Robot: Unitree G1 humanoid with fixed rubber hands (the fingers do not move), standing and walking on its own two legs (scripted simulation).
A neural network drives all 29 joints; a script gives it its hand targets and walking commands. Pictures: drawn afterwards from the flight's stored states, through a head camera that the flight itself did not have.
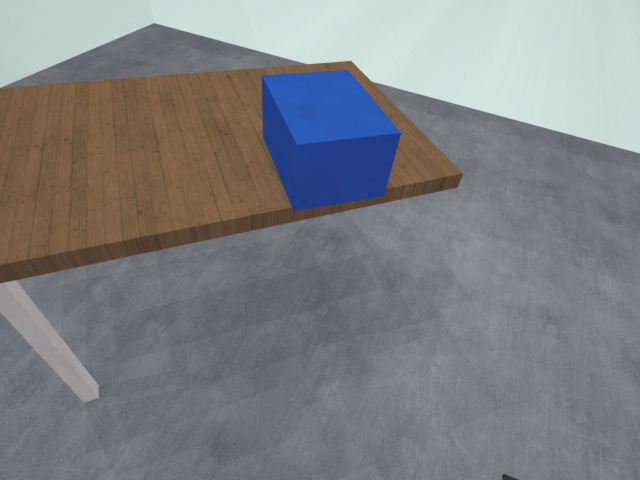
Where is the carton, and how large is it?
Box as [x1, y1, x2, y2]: [262, 70, 400, 210]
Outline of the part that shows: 348,70 262,75 263,138 293,210 381,196 384,194 400,132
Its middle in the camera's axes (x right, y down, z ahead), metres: +0.01 -0.23 +0.90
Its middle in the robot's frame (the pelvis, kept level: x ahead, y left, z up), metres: +0.85 -0.02 -0.02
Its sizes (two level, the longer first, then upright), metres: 0.291 0.218 0.167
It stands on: a table, 0.65 m high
